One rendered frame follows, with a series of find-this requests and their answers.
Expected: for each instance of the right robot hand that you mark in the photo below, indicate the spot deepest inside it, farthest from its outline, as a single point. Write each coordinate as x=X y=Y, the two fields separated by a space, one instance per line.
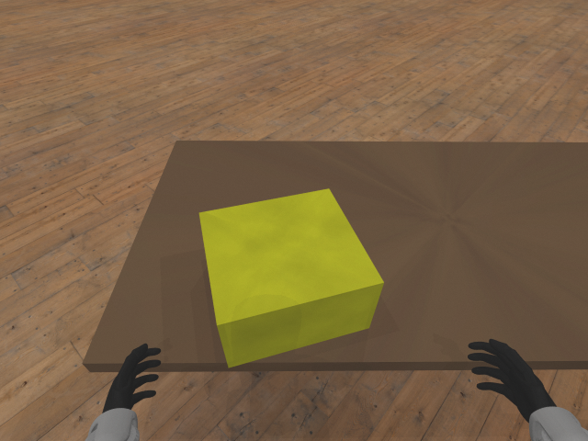
x=520 y=385

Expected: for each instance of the left robot forearm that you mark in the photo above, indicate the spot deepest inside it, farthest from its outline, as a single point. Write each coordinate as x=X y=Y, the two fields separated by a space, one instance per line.
x=118 y=424

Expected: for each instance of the left robot hand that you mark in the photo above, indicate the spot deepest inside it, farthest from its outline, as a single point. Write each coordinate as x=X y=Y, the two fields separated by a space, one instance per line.
x=125 y=383

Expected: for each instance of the carton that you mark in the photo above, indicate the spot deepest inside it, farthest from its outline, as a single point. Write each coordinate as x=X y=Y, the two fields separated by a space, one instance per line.
x=286 y=273

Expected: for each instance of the table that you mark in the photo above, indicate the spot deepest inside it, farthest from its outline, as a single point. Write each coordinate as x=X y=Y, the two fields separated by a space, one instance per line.
x=474 y=240

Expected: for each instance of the right robot forearm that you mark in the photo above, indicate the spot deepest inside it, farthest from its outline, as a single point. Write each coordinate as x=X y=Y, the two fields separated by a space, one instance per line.
x=555 y=424

